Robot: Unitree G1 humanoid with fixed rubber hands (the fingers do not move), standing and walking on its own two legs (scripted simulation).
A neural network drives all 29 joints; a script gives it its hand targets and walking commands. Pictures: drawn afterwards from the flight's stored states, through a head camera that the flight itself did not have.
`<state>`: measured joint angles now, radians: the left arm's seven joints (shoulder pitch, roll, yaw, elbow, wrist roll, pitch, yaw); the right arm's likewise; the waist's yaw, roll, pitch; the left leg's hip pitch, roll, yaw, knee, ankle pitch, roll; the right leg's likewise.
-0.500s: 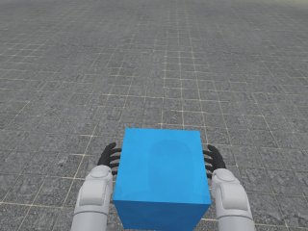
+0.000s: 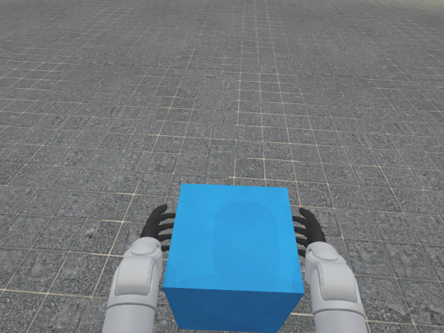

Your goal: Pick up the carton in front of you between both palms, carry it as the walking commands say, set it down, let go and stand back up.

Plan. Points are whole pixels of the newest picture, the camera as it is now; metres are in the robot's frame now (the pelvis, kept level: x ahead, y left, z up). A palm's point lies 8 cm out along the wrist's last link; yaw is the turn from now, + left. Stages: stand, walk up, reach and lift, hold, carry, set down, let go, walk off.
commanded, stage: carry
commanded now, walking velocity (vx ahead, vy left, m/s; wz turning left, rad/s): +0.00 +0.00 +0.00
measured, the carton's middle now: (230, 261) +0.30 +0.00 -0.04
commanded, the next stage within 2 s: hold in 0.14 s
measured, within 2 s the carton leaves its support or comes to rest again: neither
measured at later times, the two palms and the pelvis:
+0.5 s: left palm (124, 269) +0.23 +0.18 +0.05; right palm (293, 235) +0.31 -0.11 +0.05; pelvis -0.01 -0.04 +0.01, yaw +13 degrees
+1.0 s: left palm (154, 251) +0.29 +0.15 +0.00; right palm (298, 231) +0.35 -0.14 -0.01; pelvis -0.01 -0.08 -0.01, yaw +16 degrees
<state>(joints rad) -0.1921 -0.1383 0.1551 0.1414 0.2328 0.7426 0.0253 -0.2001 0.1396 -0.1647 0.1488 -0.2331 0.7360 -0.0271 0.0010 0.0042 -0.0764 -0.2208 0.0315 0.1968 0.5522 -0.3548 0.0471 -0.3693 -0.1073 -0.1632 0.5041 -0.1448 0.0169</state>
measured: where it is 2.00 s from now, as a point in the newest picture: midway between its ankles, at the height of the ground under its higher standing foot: outside the picture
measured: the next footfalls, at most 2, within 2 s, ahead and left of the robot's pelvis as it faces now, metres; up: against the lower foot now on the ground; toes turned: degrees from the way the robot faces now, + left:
none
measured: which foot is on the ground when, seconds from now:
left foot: down 0.00-1.00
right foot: down 0.00-1.00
